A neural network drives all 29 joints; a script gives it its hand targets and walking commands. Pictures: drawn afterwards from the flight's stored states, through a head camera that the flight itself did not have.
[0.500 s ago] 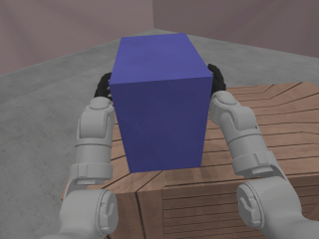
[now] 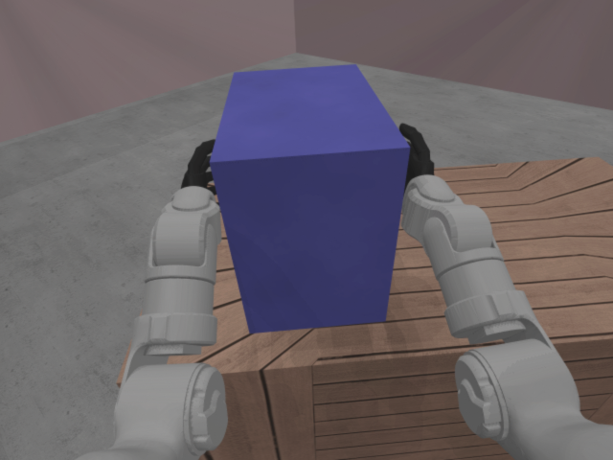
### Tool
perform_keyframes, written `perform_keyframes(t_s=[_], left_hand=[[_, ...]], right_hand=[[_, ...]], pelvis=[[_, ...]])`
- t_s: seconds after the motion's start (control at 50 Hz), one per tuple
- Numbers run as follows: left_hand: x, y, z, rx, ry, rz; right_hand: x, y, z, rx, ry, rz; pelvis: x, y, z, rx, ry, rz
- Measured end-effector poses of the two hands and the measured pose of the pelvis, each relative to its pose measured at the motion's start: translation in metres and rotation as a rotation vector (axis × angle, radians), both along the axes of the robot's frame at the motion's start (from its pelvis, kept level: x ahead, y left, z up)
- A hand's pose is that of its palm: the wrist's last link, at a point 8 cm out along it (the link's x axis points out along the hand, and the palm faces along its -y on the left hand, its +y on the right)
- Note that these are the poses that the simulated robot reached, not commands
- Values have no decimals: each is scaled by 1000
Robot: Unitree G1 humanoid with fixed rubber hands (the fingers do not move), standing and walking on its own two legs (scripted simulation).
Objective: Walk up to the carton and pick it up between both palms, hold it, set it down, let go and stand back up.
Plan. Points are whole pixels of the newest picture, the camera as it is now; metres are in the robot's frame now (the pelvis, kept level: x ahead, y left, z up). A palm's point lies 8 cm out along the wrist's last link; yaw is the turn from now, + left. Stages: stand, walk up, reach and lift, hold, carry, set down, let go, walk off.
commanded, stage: hold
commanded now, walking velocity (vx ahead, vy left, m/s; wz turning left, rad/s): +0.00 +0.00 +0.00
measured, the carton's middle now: (306, 190) +0.43 +0.00 +0.20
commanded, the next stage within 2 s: none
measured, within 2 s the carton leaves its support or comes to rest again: neither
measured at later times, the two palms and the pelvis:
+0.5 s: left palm (196, 197) +0.37 +0.14 +0.23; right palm (416, 183) +0.37 -0.13 +0.23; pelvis +0.00 +0.00 +0.00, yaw +0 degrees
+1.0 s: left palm (198, 198) +0.37 +0.14 +0.23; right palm (419, 185) +0.37 -0.14 +0.23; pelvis +0.00 +0.00 +0.00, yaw +0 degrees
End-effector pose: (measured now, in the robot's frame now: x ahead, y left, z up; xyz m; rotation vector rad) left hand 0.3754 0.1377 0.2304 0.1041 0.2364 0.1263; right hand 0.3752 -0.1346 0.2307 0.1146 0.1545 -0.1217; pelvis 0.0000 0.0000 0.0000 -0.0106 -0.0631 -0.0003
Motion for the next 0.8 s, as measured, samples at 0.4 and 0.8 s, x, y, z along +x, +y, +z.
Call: perform_keyframes(t_s=[0.4,0.8], left_hand=[[-1,0,2,0,-10,2],[-7,-2,1,2,-4,-6]], right_hand=[[0,0,2,2,-8,1],[-8,-2,2,1,-1,-4]], pelvis=[[0,0,0,0,0,0],[-5,0,0,0,-8,0]])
